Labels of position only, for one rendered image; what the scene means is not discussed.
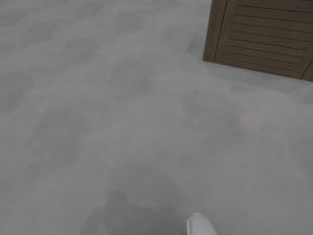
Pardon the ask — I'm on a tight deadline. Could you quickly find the robot right thigh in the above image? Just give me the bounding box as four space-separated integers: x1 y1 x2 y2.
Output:
186 214 219 235

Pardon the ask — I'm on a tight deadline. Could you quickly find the pedestal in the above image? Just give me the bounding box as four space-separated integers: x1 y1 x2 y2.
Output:
202 0 313 82

